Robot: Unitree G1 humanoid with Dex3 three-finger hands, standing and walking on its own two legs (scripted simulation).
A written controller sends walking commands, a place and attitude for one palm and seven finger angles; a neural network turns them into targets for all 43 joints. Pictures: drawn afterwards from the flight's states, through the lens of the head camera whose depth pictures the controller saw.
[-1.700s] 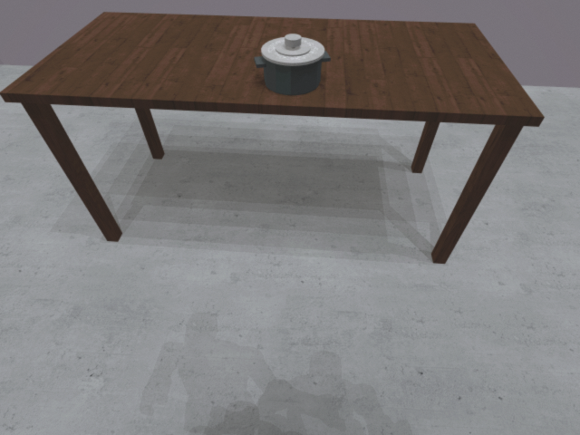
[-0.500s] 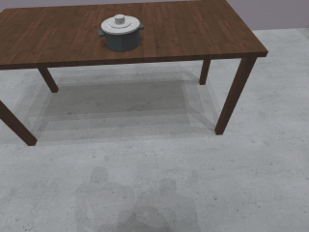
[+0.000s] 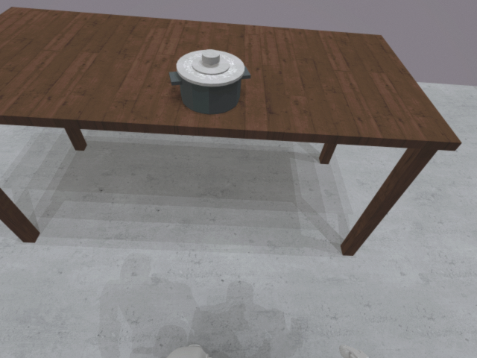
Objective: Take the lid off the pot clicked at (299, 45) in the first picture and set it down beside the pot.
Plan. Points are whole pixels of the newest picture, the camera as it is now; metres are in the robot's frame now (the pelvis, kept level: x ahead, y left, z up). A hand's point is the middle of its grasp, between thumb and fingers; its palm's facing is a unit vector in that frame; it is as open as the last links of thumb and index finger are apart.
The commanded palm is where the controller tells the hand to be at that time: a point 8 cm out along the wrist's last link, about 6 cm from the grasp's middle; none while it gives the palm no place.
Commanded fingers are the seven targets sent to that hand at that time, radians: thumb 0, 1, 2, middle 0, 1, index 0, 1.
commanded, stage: take the last steps up to it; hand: left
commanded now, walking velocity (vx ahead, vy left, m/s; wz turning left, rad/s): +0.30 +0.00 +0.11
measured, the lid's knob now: (210, 56) +0.79 +0.15 +0.11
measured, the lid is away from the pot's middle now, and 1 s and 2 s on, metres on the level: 0.00 0.00 0.00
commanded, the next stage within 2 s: come to a stop and stand still in 0.74 s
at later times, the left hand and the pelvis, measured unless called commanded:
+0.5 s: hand (167, 325) +0.20 +0.15 -0.14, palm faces +0.09 -0.97 -0.21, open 7.3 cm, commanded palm none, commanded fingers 0.00 0.90 0.90 -0.20 -0.30 -0.20 -0.30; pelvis +0.15 -0.03 +0.02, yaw +3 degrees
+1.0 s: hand (161, 308) +0.23 +0.17 -0.17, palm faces +0.17 -0.97 -0.16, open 7.3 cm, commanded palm none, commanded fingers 0.00 0.90 0.90 -0.20 -0.30 -0.20 -0.30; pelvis +0.30 +0.01 +0.02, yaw +3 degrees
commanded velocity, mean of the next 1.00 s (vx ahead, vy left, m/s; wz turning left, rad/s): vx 0.14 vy -0.03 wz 0.03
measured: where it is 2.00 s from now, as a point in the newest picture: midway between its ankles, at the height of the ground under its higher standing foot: (234, 344)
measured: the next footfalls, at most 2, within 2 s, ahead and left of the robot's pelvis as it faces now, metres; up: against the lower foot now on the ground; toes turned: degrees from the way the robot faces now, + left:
right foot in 0.44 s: +0.20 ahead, -0.13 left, +0.00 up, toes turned -2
left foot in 0.86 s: +0.38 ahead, +0.12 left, +0.00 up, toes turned +10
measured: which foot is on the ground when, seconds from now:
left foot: down 0.00-0.44, up 0.46-0.84, down 0.86-1.00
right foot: up 0.00-0.42, down 0.44-0.86, up 0.88-1.00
